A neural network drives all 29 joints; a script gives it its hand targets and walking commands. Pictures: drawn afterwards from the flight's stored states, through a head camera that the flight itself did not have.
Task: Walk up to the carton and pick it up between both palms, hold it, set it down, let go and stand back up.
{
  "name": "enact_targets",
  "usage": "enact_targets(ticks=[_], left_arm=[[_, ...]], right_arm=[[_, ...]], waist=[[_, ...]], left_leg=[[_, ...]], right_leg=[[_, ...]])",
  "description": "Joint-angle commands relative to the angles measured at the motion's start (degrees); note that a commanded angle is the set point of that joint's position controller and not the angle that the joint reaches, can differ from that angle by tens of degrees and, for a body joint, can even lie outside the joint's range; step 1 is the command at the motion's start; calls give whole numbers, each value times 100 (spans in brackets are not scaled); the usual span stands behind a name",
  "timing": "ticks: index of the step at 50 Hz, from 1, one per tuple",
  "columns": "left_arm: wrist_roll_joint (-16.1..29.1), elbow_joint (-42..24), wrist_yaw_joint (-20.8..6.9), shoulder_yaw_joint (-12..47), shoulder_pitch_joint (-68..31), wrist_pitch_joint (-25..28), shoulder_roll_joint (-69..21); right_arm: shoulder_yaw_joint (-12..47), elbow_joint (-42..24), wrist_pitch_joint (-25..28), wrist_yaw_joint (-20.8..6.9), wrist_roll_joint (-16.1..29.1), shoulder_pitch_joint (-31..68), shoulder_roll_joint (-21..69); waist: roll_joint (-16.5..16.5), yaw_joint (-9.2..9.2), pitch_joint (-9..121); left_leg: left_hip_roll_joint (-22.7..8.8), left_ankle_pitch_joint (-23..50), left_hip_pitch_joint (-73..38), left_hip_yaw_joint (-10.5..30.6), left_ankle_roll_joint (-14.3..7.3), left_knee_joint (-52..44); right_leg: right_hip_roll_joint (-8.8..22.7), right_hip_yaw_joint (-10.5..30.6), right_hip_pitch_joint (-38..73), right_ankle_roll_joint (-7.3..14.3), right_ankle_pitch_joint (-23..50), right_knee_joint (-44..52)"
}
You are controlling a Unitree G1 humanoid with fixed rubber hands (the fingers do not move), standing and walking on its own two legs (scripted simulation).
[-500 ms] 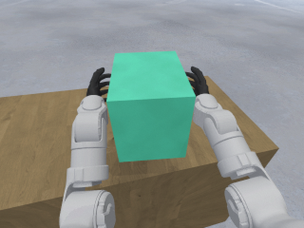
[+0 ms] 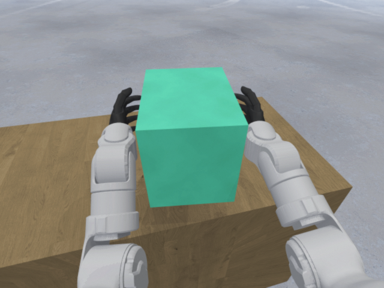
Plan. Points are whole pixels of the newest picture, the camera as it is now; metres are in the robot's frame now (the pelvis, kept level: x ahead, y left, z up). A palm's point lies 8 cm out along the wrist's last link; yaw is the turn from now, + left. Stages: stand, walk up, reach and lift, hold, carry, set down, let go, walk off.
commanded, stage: hold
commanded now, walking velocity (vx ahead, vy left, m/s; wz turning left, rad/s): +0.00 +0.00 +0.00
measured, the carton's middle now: (188, 132) +0.38 +0.01 +0.18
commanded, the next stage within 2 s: none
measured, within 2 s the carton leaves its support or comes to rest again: neither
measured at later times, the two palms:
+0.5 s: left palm (119, 126) +0.36 +0.15 +0.21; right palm (252, 122) +0.37 -0.11 +0.21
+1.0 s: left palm (120, 127) +0.36 +0.14 +0.21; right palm (252, 124) +0.37 -0.11 +0.21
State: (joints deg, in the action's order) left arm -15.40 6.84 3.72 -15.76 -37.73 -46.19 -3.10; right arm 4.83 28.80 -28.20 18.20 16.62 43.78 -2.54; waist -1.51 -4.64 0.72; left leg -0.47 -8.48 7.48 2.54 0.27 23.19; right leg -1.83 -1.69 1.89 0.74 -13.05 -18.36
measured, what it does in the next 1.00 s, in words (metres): stands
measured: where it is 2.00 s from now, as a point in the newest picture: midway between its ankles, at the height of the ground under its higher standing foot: outside the picture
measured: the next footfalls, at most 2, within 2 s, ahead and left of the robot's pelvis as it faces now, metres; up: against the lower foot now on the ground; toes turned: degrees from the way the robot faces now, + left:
none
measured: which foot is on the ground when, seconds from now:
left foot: down 0.00-1.00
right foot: down 0.00-1.00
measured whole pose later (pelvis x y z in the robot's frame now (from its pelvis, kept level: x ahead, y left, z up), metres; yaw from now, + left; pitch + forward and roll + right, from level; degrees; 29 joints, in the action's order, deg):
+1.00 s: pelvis +0.00 +0.00 +0.00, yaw +0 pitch -7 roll -1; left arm -15.3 7.0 3.8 -15.4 -37.8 -46.1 -2.8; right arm 4.8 29.1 -28.0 18.3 16.9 44.0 -2.6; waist -1.6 -4.8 1.1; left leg -0.4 -8.7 8.3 2.8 0.2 23.7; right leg -1.9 -1.5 1.2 0.7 -13.0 -18.4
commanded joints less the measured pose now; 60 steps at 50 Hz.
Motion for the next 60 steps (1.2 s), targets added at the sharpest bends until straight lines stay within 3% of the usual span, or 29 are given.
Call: enact_targets(ticks=[1, 24, 42, 60], left_arm=[[1017, -789, -886, 3311, -4656, 527, -3605], [1084, -671, -807, 3281, -4885, 588, -3697], [1086, -939, -791, 3454, -4659, 533, -3712], [1046, -840, -861, 3345, -4680, 527, -3630]], right_arm=[[1863, -2289, 442, -478, 607, 5180, 4182], [1699, -2035, 476, -541, 636, 5323, 4127], [1868, -2321, 480, -519, 690, 5189, 4109], [1881, -2304, 423, -471, 667, 5195, 4184]], waist=[[384, -55, 2888], [558, -71, 3079], [558, -95, 3087], [440, -54, 2972]], left_leg=[[220, 1483, -1951, -30, 115, -23], [166, 1535, -1987, -32, 176, 7], [166, 1867, -2099, -1, 237, 89], [215, 1621, -1978, -3, 154, 21]], right_leg=[[-137, -53, -678, -632, 1539, 336], [-176, -90, -858, -550, 1147, 348], [-214, -102, -721, -547, 1460, 314], [-155, -62, -668, -624, 1571, 313]])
